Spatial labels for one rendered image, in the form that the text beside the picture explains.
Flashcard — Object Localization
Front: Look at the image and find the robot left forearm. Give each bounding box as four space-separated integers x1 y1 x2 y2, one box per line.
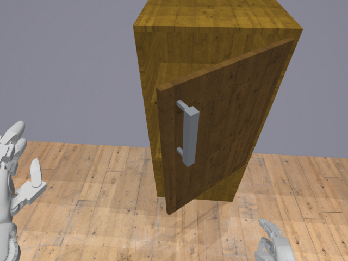
0 221 21 261

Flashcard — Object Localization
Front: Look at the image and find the robot left hand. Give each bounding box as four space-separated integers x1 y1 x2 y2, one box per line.
0 121 46 222

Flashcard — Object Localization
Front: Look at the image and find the handle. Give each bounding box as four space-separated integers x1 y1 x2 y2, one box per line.
177 100 200 167

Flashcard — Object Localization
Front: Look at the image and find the robot right hand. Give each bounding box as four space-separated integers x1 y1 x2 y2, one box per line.
254 218 296 261

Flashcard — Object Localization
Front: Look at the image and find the cupboard door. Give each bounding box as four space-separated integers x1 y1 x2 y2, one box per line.
156 38 294 215

